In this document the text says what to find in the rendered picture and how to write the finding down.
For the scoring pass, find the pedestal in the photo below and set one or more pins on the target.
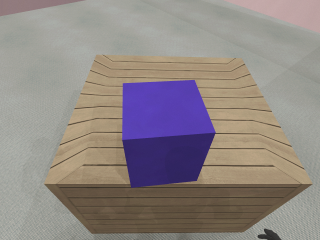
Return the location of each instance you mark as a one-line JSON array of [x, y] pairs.
[[250, 169]]

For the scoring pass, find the carton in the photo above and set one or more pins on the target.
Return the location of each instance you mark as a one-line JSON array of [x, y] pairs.
[[166, 132]]

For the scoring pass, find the robot right hand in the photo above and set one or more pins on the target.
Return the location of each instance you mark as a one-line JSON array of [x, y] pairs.
[[270, 235]]

